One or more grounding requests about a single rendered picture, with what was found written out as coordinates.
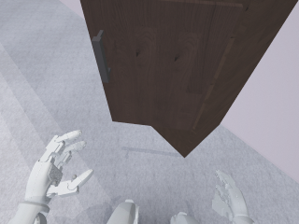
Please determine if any right robot thigh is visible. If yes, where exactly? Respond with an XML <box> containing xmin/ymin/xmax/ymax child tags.
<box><xmin>170</xmin><ymin>214</ymin><xmax>200</xmax><ymax>224</ymax></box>

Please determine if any handle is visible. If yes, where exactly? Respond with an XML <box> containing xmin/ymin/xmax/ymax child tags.
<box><xmin>92</xmin><ymin>30</ymin><xmax>111</xmax><ymax>83</ymax></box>

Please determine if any robot thigh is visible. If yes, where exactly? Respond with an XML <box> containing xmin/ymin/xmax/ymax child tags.
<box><xmin>170</xmin><ymin>214</ymin><xmax>200</xmax><ymax>224</ymax></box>
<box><xmin>107</xmin><ymin>202</ymin><xmax>140</xmax><ymax>224</ymax></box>

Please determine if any left robot forearm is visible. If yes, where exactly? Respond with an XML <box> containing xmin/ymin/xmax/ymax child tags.
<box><xmin>8</xmin><ymin>201</ymin><xmax>50</xmax><ymax>224</ymax></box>

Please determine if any robot left hand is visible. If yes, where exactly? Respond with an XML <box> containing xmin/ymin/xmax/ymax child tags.
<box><xmin>24</xmin><ymin>130</ymin><xmax>94</xmax><ymax>205</ymax></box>

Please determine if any robot right hand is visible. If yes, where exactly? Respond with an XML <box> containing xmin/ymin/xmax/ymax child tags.
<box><xmin>212</xmin><ymin>169</ymin><xmax>249</xmax><ymax>222</ymax></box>

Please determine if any left robot thigh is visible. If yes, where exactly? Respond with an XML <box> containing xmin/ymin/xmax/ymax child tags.
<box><xmin>107</xmin><ymin>202</ymin><xmax>140</xmax><ymax>224</ymax></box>

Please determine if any cupboard door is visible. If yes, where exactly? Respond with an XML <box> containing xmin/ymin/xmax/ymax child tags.
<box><xmin>79</xmin><ymin>0</ymin><xmax>243</xmax><ymax>131</ymax></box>

